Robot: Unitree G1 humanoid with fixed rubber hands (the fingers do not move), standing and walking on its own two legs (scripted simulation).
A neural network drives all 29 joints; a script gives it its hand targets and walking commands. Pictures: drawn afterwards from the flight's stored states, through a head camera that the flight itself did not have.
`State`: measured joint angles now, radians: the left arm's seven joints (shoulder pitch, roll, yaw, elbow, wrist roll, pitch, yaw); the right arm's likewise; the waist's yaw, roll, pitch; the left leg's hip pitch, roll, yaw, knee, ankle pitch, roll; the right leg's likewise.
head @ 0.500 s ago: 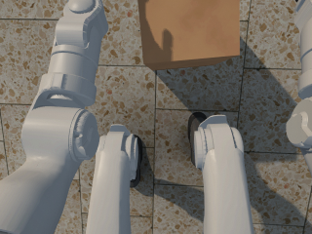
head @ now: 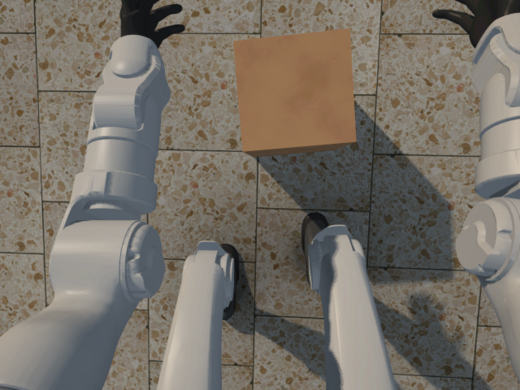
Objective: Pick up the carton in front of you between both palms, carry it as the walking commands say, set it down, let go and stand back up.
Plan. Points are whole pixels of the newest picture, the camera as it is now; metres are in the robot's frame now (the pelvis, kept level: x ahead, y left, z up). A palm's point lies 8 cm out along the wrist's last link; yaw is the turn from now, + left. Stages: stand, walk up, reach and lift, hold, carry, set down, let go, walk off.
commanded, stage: set down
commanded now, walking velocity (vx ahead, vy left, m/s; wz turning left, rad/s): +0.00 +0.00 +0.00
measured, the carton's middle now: (292, 105) +0.52 -0.09 -0.44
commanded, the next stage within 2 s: let go in 0.16 s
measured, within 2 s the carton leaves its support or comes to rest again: neither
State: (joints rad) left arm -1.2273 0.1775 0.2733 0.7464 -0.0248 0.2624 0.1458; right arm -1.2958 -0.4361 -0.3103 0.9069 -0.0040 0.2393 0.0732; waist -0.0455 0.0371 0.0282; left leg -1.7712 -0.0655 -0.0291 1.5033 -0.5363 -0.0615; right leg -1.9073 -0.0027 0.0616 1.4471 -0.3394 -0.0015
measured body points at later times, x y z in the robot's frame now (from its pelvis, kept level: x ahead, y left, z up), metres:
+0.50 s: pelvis +0.04 -0.01 +0.13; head +0.32 -0.05 +0.48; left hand +0.48 +0.13 +0.00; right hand +0.45 -0.30 +0.00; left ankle +0.06 +0.14 -0.53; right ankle +0.12 -0.12 -0.53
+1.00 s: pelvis +0.09 +0.01 +0.20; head +0.19 +0.00 +0.64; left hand +0.33 +0.22 +0.12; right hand +0.28 -0.24 +0.11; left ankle +0.06 +0.14 -0.53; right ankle +0.12 -0.12 -0.53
